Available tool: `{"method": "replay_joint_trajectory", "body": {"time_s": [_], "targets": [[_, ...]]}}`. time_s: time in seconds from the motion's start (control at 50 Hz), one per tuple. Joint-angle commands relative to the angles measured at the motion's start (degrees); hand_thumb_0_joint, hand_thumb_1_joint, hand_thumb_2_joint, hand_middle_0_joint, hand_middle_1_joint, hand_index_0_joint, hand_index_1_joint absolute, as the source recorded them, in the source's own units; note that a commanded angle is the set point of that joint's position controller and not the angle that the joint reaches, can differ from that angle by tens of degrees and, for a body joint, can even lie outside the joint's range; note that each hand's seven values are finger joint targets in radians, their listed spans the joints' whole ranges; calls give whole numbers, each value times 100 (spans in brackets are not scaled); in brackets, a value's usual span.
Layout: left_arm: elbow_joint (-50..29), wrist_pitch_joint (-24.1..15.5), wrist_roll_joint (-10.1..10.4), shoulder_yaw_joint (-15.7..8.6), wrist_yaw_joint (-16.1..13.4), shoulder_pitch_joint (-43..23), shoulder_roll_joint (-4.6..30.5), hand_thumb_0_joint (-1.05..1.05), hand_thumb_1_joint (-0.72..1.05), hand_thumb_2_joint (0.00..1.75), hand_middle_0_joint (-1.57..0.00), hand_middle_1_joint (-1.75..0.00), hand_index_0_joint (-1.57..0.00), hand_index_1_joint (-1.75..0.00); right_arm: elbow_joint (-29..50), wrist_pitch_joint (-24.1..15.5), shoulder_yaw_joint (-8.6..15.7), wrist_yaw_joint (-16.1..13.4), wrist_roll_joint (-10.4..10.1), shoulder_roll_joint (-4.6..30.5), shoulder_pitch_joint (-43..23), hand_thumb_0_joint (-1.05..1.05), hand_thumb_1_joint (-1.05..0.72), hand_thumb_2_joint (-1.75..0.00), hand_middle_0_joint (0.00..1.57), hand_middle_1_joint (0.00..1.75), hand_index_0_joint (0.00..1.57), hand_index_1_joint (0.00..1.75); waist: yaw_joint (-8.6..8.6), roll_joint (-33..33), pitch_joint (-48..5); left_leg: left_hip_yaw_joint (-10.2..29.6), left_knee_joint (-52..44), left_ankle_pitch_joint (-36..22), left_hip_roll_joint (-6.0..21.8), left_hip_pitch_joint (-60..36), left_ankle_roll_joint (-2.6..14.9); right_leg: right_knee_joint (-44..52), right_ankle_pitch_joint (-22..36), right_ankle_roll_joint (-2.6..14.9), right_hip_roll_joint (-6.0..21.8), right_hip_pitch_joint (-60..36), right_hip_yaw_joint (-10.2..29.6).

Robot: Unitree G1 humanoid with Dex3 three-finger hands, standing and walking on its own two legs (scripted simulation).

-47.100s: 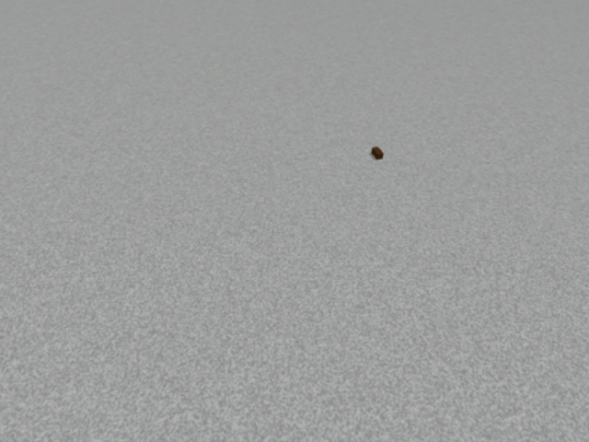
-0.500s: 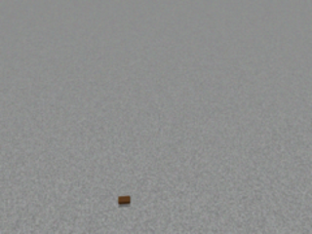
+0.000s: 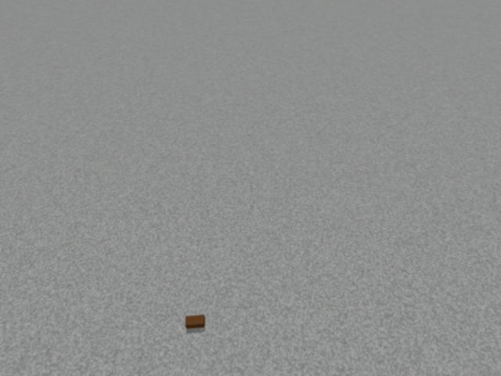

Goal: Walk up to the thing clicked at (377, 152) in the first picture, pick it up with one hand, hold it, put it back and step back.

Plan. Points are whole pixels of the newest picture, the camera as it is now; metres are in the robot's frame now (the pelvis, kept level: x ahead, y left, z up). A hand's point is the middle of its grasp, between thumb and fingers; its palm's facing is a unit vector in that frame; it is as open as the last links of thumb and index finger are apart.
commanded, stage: stand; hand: left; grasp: from above
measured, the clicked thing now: (195, 321) +0.51 +0.23 -0.77
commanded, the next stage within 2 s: step back in 0.32 s
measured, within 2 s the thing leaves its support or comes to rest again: neither
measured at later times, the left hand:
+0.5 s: hand out of the picture +0.08 +0.27 -0.16, palm faces -0.01 -0.93 -0.38, open 7.4 cm
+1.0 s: hand out of the picture +0.02 +0.31 -0.18, palm faces -0.12 -0.92 -0.37, open 7.4 cm
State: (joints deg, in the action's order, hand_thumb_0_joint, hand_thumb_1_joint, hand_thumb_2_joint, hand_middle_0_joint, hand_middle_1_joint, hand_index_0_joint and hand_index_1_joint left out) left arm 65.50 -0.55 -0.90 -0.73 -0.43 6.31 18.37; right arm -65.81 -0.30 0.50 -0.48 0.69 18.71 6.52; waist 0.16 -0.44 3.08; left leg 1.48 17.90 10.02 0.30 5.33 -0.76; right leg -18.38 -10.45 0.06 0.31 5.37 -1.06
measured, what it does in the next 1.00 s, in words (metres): walks backwards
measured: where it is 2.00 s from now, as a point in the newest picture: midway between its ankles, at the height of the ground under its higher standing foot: outside the picture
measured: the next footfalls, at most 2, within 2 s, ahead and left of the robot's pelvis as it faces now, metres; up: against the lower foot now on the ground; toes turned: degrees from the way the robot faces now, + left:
right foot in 1.06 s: -0.12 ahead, -0.08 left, +0.00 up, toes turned -3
left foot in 1.38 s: -0.17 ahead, +0.17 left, +0.00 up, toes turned -5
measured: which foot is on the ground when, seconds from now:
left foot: down 0.00-1.00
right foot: down 0.00-0.64, up 0.66-1.00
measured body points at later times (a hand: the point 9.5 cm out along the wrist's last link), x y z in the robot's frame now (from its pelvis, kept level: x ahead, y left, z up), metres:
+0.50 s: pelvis -0.02 +0.01 -0.01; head +0.03 +0.01 +0.44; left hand +0.08 +0.32 -0.14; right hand +0.07 -0.31 -0.14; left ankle -0.02 +0.13 -0.73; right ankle +0.00 -0.12 -0.75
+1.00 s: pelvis -0.11 +0.06 -0.02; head -0.03 +0.07 +0.42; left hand +0.03 +0.36 -0.16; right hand -0.03 -0.26 -0.13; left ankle -0.05 +0.15 -0.75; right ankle -0.15 -0.08 -0.71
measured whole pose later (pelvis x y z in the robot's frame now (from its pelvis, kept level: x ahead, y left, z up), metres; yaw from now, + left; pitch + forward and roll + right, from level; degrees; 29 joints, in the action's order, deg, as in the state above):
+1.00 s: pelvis -0.11 +0.06 -0.02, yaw -6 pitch -2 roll -1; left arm 49.9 3.8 -0.9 -4.2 -0.7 7.1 22.5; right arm -49.8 1.2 2.3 -1.1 1.1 19.8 6.8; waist -0.7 1.7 11.8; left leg -3.7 35.3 14.5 0.7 19.1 3.1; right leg -51.1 -28.1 -1.0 -2.6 18.8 5.6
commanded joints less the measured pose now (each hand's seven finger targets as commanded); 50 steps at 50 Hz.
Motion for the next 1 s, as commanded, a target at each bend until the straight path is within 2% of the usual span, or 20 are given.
{"method": "replay_joint_trajectory", "body": {"time_s": [0.0, 0.28, 0.3, 0.34, 0.38, 0.42, 0.44, 0.46, 0.52, 0.56, 0.58, 0.6, 0.62, 0.64, 0.66, 0.7, 0.74, 0.76, 0.86, 0.98], "targets": [[-366, -137, 14, -239, -63, -263, 1227, 0, 90, 90, -20, -30, -20, -30, 355, -154, 208, -57, 21, 1170, -212, 0, -90, -90, 20, 30, 20, 30, -18, 19, -414, 477, -267, -812, 665, -53, 165, 299, 793, 123, 705, -67, 590], [-349, -131, 36, -215, -56, -247, 1254, 0, 90, 90, -20, -30, -20, -30, 346, -138, 184, -47, 14, 1187, -147, 0, -90, -90, 20, 30, 20, 30, -16, 101, -307, 459, -307, -752, 657, 59, 148, 303, 703, 128, 692, -100, 576], [-498, -83, 122, -490, -85, -186, 1711, 0, 90, 90, -20, -30, -20, -30, 457, -45, 286, -20, -1, 1517, -384, 0, -90, -90, 20, 30, 20, 30, 16, 93, 181, 472, 384, -1530, 551, 442, 255, -128, 1847, 166, 656, 320, 719], [-642, -53, 142, -545, -119, -23, 1720, 0, 90, 90, -20, -30, -20, -30, 601, 12, 300, -26, -84, 1370, -252, 0, -90, -90, 20, 30, 20, 30, -7, 211, -318, 255, 1049, -1675, 384, 374, 262, -312, 2552, 437, 824, 138, 744], [-874, -13, 128, -607, -119, -159, 1838, 0, 90, 90, -20, -30, -20, -30, 725, 89, 326, -22, -97, 1311, -108, 0, -90, -90, 20, 30, 20, 30, -44, 511, -581, 21, 1781, -934, 47, 515, 192, -245, 2708, 875, 1272, 222, 1201], [-1159, 26, 41, -621, -143, -420, 1889, 0, 90, 90, -20, -30, -20, -30, 850, 183, 396, -6, -59, 1288, 28, 0, -90, -90, 20, 30, 20, 30, -63, 994, -676, 13, 2846, 1296, -272, 900, 211, -219, 2789, 1409, 1882, 379, 1653], [-1284, 36, -9, -635, -151, -448, 1884, 0, 90, 90, -20, -30, -20, -30, 927, 236, 432, 2, -27, 1298, 88, 0, -90, -90, 20, 30, 20, 30, -41, 988, -575, 207, 3471, 2087, -284, 977, 262, -306, 2708, 1585, 2029, 718, 1686], [-1424, 42, -51, -636, -158, -598, 1873, 0, 90, 90, -20, -30, -20, -30, 1003, 263, 435, 24, -46, 1276, 249, 0, -90, -90, 20, 30, 20, 30, -159, 1109, -561, 369, 3569, 2178, -181, 1079, 329, -442, 2744, 1590, 2024, 750, 1575], [-1630, 105, -97, -576, -170, -736, 1770, 0, 90, 90, -20, -30, -20, -30, 1107, 221, 467, 39, -70, 1310, 395, 0, -90, -90, 20, 30, 20, 30, -175, 1076, -579, 190, 2707, 1567, -100, 1098, 263, -925, 2627, 1212, 1584, 678, 1232], [-1732, 201, -25, -543, -134, -673, 1739, 0, 90, 90, -20, -30, -20, -30, 1070, 140, 480, 26, 20, 1257, 592, 0, -90, -90, 20, 30, 20, 30, -237, 767, -643, -120, 949, 277, -117, 799, 220, -1552, 2192, 821, 1186, 449, 942], [-1797, 265, 36, -516, -107, -581, 1592, 0, 90, 90, -20, -30, -20, -30, 1113, 106, 537, 6, 108, 1391, 576, 0, -90, -90, 20, 30, 20, 30, -209, 258, -564, 243, 476, -1063, 174, 532, 277, -1985, 1474, 546, 800, 754, 760], [-1885, 306, 100, -462, -109, -363, 1264, 0, 90, 90, -20, -30, -20, -30, 1229, 67, 661, -10, 243, 1885, 458, 0, -90, -90, 20, 30, 20, 30, -66, -926, -551, 1728, 240, -2551, 1284, 89, 593, -2911, -240, 247, -117, 1654, 499], [-1845, 348, 68, -480, -171, -367, 1312, 0, 90, 90, -20, -30, -20, -30, 1294, 39, 705, -4, 156, 2155, 355, 0, -90, -90, 20, 30, 20, 30, -95, -973, -549, 2030, 409, -3770, 1774, 58, 1126, -3738, -2532, 175, -679, 2045, 769], [-1819, 365, 11, -510, -235, -372, 1379, 0, 90, 90, -20, -30, -20, -30, 1408, 45, 747, -19, 128, 2278, 392, 0, -90, -90, 20, 30, 20, 30, -280, -1121, -643, 2472, 298, -3475, 2099, 320, 1339, -4369, -2910, 142, -750, 2006, 1239], [-1777, 371, -10, -540, -256, -478, 1459, 0, 90, 90, -20, -30, -20, -30, 1451, 39, 716, -61, 100, 2087, 182, 0, -90, -90, 20, 30, 20, 30, -227, -798, -584, 2197, 307, -3177, 1993, 332, 1414, -4832, -2649, 176, -670, 2074, 1422], [-1706, 371, 94, -519, -209, -97, 1435, 0, 90, 90, -20, -30, -20, -30, 1572, 17, 606, -139, 140, 1730, -239, 0, -90, -90, 20, 30, 20, 30, 114, -655, -506, 1192, 672, -3196, 1323, 35, 1091, -5196, -1952, 132, -654, 2447, 1421], [-1734, 341, 46, -562, -177, 133, 1477, 0, 90, 90, -20, -30, -20, -30, 1672, 3, 605, -181, 83, 1652, -76, 0, -90, -90, 20, 30, 20, 30, 85, -730, -604, 1118, 870, -3265, 1313, -324, 1208, -5183, -1755, 6, -585, 2460, 1242], [-1763, 335, 25, -570, -163, 156, 1457, 0, 90, 90, -20, -30, -20, -30, 1700, 8, 609, -184, 75, 1590, 9, 0, -90, -90, 20, 30, 20, 30, 32, -606, -606, 1032, 857, -3256, 1243, -376, 1137, -5114, -1703, -53, -623, 2421, 1195], [-2054, 300, 6, -631, -122, -60, 1417, 0, 90, 90, -20, -30, -20, -30, 1790, 31, 653, -198, 52, 1696, 457, 0, -90, -90, 20, 30, 20, 30, -315, -594, -512, 1215, 951, -3042, 1570, -563, 1556, -3965, -1962, -180, -418, 2276, 947], [-1934, 238, -35, -674, -29, 565, 1304, 0, 90, 90, -20, -30, -20, -30, 2065, 67, 647, -130, 64, 1801, 80, 0, -90, -90, 20, 30, 20, 30, -75, -829, -875, 1167, 1110, -1916, 1526, 36, 1314, -2066, -1440, 37, -126, 1216, 418]]}}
